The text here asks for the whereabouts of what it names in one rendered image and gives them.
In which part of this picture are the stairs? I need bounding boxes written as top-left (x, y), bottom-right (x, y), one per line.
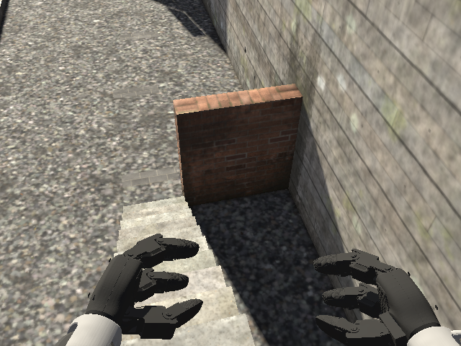
top-left (114, 196), bottom-right (255, 346)

